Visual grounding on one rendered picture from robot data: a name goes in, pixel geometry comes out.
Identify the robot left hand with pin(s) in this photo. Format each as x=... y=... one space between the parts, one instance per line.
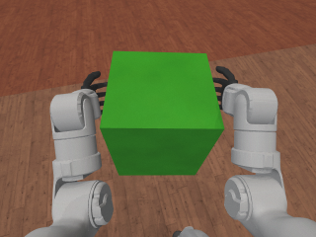
x=87 y=85

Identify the left robot upper arm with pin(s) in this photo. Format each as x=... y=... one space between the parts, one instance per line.
x=79 y=210

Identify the robot right hand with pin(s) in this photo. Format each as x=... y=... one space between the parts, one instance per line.
x=230 y=80

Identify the right robot forearm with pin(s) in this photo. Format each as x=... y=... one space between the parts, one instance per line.
x=254 y=112

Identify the left robot forearm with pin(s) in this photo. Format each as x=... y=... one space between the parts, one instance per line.
x=72 y=117

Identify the carton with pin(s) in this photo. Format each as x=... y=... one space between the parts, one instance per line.
x=161 y=115

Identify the right robot upper arm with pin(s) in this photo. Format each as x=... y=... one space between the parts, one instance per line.
x=259 y=203

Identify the robot right shin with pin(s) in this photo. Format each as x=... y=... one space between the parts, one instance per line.
x=187 y=228

